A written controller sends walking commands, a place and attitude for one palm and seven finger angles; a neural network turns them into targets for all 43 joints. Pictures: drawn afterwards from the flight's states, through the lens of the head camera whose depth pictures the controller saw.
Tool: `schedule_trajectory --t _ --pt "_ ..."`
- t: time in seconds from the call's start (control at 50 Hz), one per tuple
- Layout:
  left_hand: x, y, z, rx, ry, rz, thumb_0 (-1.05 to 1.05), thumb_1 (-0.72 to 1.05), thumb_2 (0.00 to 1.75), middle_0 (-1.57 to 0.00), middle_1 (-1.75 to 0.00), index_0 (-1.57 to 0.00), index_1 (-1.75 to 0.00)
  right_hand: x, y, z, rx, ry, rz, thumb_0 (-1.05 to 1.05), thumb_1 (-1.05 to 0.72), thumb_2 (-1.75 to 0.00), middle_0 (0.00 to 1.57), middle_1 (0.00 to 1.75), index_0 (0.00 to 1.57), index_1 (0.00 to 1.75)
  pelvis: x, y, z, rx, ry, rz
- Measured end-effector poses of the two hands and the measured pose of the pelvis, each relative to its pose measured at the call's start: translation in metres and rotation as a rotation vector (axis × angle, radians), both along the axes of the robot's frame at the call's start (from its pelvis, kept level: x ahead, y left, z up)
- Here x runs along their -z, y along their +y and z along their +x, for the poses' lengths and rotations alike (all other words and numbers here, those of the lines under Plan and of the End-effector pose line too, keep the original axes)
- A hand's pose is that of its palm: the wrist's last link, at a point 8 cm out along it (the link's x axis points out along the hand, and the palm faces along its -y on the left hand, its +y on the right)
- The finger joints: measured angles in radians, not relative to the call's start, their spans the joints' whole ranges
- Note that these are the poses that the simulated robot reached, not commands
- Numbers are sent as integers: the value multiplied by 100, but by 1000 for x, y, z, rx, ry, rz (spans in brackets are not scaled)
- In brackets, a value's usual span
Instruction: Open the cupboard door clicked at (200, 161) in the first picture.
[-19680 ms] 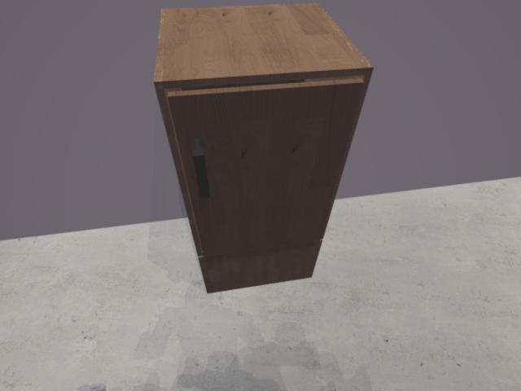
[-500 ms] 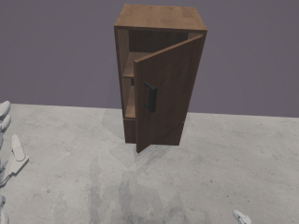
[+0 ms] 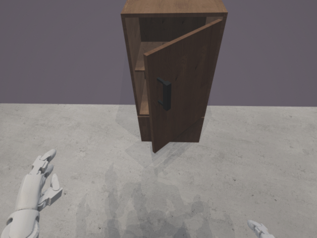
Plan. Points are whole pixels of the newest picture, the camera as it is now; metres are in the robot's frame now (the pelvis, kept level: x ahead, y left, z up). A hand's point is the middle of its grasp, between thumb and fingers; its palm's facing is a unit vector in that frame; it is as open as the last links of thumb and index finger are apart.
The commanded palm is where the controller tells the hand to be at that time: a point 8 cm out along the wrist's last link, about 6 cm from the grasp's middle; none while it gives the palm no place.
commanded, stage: let the arm hang, fingers relaxed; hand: left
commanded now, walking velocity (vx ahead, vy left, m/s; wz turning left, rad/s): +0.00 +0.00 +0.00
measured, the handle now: (163, 94) +0.62 +0.02 -0.02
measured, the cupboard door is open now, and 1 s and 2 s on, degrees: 44 44 44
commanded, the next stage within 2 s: look to check the result in 1.00 s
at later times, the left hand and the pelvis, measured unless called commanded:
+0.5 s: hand out of the picture -0.05 +0.18 -0.16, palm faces +0.05 -0.97 -0.24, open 7.3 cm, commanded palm none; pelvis -0.02 -0.01 +0.01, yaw +1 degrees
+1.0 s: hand out of the picture -0.02 +0.16 -0.16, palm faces +0.06 -0.98 -0.19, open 7.3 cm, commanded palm none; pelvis -0.02 -0.01 +0.01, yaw +1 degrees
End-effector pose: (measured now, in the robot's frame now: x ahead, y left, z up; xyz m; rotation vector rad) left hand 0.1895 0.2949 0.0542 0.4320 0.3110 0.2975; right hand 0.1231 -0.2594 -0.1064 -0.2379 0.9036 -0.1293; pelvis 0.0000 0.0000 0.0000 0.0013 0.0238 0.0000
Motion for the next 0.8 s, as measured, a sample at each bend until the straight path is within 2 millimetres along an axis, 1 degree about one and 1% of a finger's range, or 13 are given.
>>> schedule_trajectory --t 0.04,0.08,0.1,0.14,0.16,0.18,0.24,0.34,0.4,0.46,0.52,0.58,0.8 --pt "62 -12 -14 -36 249 -103 0 90 90 -19 -30 -20 -30 7 -4 -8 -4 51 -6 1 -91 -90 20 30 20 30 1 -2 -3 -11 -1 15" --pt "114 -35 -40 -41 459 -186 1 90 90 -19 -30 -20 -30 12 -8 -19 4 94 -4 1 -91 -90 20 30 20 30 3 -7 -5 -11 -11 33" --pt "135 -49 -57 -38 553 -225 1 90 90 -19 -30 -20 -30 14 -9 -25 17 117 1 1 -91 -90 20 30 20 30 3 -9 -7 -7 -17 32" --pt "165 -77 -95 -29 728 -303 1 91 90 -19 -30 -20 -30 15 -10 -39 46 172 9 0 -91 -90 20 30 20 30 0 -13 -8 -9 -29 19" --pt "176 -90 -115 -27 800 -342 1 91 90 -19 -30 -20 -30 16 -10 -48 57 204 10 0 -91 -90 20 30 20 30 -1 -14 -9 -11 -33 12" --pt "182 -96 -130 -69 830 -377 0 93 90 -20 -30 -20 -30 16 -9 -57 64 239 8 0 -91 -90 20 30 20 30 -3 -16 -9 -17 -35 6" --pt "188 -88 -160 -148 887 -393 -3 101 90 -21 -30 -21 -30 17 -3 -85 63 351 8 0 -91 -90 20 30 20 30 -7 -20 -12 -27 -41 -5" --pt "186 -76 -204 -204 1007 -379 -2 98 90 -20 -30 -21 -30 25 11 -123 71 477 43 0 -91 -90 20 30 20 30 -11 -19 -15 -29 -43 -12" --pt "182 -71 -223 -233 1057 -366 -1 95 90 -20 -30 -21 -30 29 20 -139 79 516 71 0 -91 -90 20 30 20 30 -12 -17 -17 -29 -45 -11" --pt "179 -69 -236 -252 1087 -360 0 93 90 -20 -30 -20 -30 32 28 -150 87 539 92 0 -91 -90 20 30 20 30 -13 -15 -19 -27 -47 -9" --pt "179 -70 -241 -259 1098 -361 0 92 90 -20 -30 -20 -30 34 35 -158 93 549 108 0 -91 -90 20 30 20 30 -13 -13 -20 -25 -49 -6" --pt "180 -73 -241 -254 1093 -369 0 91 90 -20 -30 -20 -30 36 39 -161 97 551 117 0 -91 -90 20 30 20 30 -13 -12 -21 -23 -50 -4" --pt "187 -91 -219 -202 1035 -414 0 91 90 -20 -30 -20 -30 35 43 -157 107 515 115 0 -91 -90 20 30 20 30 -12 -9 -21 -20 -47 1"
